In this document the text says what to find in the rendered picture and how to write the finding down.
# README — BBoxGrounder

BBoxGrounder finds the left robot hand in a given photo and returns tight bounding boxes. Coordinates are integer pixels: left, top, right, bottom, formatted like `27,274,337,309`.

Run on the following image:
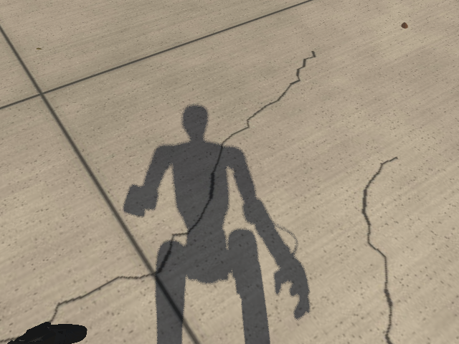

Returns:
7,322,87,344

